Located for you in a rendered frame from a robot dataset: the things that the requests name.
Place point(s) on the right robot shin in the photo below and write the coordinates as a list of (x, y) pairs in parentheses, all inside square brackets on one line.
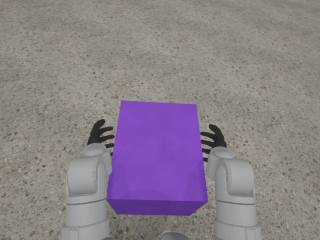
[(166, 231)]

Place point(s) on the robot right forearm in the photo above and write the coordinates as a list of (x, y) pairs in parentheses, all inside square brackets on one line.
[(235, 193)]

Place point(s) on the left robot hand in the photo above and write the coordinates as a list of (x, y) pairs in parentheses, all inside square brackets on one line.
[(96, 132)]

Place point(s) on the carton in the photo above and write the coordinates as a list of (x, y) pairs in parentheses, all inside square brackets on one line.
[(157, 161)]

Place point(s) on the right robot hand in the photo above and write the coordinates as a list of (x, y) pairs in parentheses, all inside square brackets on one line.
[(218, 139)]

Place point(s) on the robot left forearm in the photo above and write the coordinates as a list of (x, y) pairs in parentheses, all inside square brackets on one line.
[(85, 196)]

